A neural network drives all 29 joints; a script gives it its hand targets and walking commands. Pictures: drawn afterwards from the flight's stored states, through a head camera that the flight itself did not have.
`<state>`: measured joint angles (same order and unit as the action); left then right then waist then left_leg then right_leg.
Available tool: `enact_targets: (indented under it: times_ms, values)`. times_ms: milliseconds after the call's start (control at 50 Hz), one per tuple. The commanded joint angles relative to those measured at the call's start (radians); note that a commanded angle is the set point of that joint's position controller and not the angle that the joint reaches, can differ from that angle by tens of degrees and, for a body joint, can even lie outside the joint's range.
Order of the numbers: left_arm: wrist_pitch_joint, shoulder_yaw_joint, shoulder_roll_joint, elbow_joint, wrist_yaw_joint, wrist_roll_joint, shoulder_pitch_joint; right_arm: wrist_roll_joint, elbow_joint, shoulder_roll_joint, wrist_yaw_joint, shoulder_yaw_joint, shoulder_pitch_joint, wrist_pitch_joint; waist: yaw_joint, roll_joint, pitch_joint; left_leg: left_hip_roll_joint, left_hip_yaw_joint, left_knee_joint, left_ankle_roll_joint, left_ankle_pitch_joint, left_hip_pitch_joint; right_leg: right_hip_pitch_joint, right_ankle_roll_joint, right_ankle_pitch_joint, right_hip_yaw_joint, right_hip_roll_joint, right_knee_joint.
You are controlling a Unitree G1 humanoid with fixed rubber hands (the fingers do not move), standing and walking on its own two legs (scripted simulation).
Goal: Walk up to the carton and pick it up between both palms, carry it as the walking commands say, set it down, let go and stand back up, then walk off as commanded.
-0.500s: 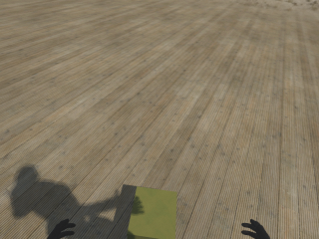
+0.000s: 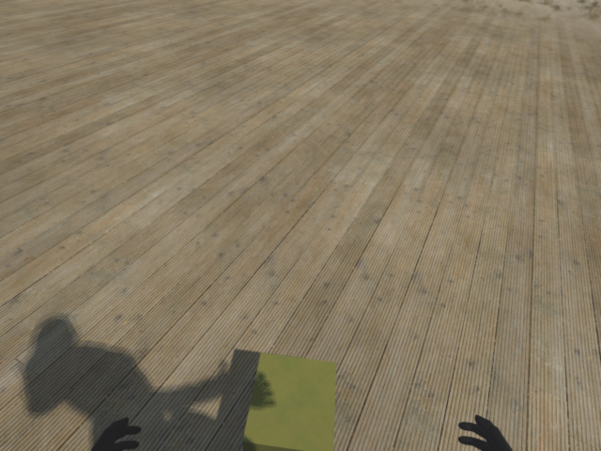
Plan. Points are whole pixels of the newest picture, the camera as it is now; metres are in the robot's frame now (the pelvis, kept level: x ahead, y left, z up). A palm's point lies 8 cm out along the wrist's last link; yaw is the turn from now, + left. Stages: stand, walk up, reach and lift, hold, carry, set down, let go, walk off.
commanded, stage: stand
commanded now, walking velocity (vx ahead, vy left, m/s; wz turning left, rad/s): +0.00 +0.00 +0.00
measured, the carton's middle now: (292, 409) +0.46 +0.01 -0.69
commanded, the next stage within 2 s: walk off in 0.68 s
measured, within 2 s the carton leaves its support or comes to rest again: neither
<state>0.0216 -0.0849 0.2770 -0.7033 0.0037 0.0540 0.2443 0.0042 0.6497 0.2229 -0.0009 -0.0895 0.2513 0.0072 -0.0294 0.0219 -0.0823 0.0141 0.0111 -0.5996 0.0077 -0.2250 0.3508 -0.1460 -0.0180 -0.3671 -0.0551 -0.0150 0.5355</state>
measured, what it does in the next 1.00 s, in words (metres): stands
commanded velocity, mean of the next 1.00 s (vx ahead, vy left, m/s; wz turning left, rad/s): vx -0.04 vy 0.03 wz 0.00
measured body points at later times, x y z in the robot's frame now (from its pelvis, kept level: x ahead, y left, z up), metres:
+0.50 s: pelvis -0.01 +0.00 +0.00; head -0.06 +0.02 +0.45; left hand +0.12 +0.28 -0.10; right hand +0.14 -0.26 -0.07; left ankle +0.06 +0.11 -0.73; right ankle -0.05 -0.14 -0.73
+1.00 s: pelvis -0.02 +0.01 +0.00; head -0.05 +0.02 +0.45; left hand +0.10 +0.29 -0.10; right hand +0.13 -0.26 -0.08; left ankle +0.06 +0.11 -0.73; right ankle -0.05 -0.14 -0.73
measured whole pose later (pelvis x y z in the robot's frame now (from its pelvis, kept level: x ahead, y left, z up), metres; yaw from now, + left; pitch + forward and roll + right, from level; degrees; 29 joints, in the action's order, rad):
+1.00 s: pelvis -0.02 +0.01 +0.00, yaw +0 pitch -3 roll -2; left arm 0.01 -0.08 0.28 -0.73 0.00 0.05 0.24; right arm 0.00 0.67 0.24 -0.01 -0.09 0.26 0.00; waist -0.03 -0.01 -0.05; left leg 0.01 0.01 -0.60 0.02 -0.20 0.35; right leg -0.15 -0.03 -0.34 -0.06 -0.01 0.54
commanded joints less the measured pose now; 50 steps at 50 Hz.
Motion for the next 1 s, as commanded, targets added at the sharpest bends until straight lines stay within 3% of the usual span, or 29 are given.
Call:
enact_targets:
  times_ms: [0, 160, 200, 280, 480, 840, 880, 900, 940, 980]
  values:
    - [0.037, -0.039, 0.226, 0.043, -0.010, -0.004, -0.020, 0.049, -0.041, 0.244, 0.011, -0.041, -0.086, 0.053, 0.021, -0.095, 0.019, 0.069, 0.098, 0.100, 0.057, 0.130, -0.137, -0.127, 0.055, 0.161, -0.092, 0.087, -0.137]
    - [0.038, -0.041, 0.230, 0.034, -0.007, -0.004, -0.014, 0.051, -0.042, 0.252, 0.008, -0.044, -0.097, 0.056, 0.018, -0.104, 0.049, 0.075, 0.119, 0.130, 0.055, 0.045, -0.116, -0.141, 0.061, 0.106, -0.085, 0.082, -0.138]
    - [0.037, -0.041, 0.231, 0.033, -0.007, -0.006, -0.011, 0.051, -0.037, 0.256, 0.009, -0.043, -0.091, 0.056, 0.017, -0.130, 0.062, 0.077, 0.126, 0.142, 0.057, 0.020, -0.105, -0.143, 0.062, 0.092, -0.085, 0.080, -0.134]
    - [0.040, -0.039, 0.225, 0.030, -0.004, -0.006, -0.010, 0.051, -0.039, 0.264, 0.008, -0.046, -0.099, 0.058, 0.015, -0.114, 0.070, 0.077, 0.132, 0.152, 0.058, -0.011, -0.098, -0.145, 0.059, 0.084, -0.076, 0.074, -0.130]
    - [0.042, -0.040, 0.234, 0.024, -0.006, -0.011, -0.019, 0.047, -0.029, 0.263, 0.008, -0.043, -0.088, 0.062, 0.019, -0.096, 0.066, 0.075, 0.120, 0.120, 0.060, 0.092, -0.120, -0.141, 0.066, 0.129, -0.090, 0.089, -0.135]
    - [0.042, -0.040, 0.240, 0.005, -0.004, -0.013, -0.018, 0.048, -0.021, 0.268, 0.009, -0.039, -0.098, 0.063, 0.017, -0.123, 0.111, 0.084, 0.143, 0.166, 0.064, -0.017, -0.089, -0.148, 0.072, 0.080, -0.081, 0.079, -0.128]
    - [0.037, -0.020, 0.178, -0.006, -0.002, -0.024, -0.016, 0.033, 0.000, 0.192, 0.004, -0.018, -0.079, 0.045, 0.016, -0.094, 0.119, 0.070, 0.106, 0.136, 0.046, 0.085, -0.075, -0.142, 0.052, 0.160, -0.095, 0.112, -0.145]
    - [0.016, 0.006, 0.083, 0.007, -0.003, -0.027, 0.022, 0.023, -0.011, 0.117, -0.009, -0.001, -0.029, 0.013, 0.015, -0.087, 0.103, 0.053, 0.088, 0.107, 0.018, 0.154, -0.070, -0.140, 0.033, 0.198, -0.107, 0.134, -0.137]
    - [-0.007, -0.013, 0.153, 0.018, -0.009, -0.019, 0.029, 0.025, -0.009, 0.156, -0.017, -0.012, -0.019, -0.017, 0.011, -0.081, 0.114, 0.038, 0.063, 0.037, 0.005, 0.269, -0.067, -0.155, 0.042, 0.307, -0.140, 0.174, -0.105]
    - [-0.026, -0.028, 0.189, 0.014, -0.022, -0.019, 0.036, 0.028, -0.012, 0.158, -0.026, -0.010, -0.012, -0.033, 0.011, -0.032, 0.102, 0.026, 0.044, -0.020, 0.003, 0.268, -0.045, -0.145, 0.064, 0.346, -0.180, 0.220, -0.097]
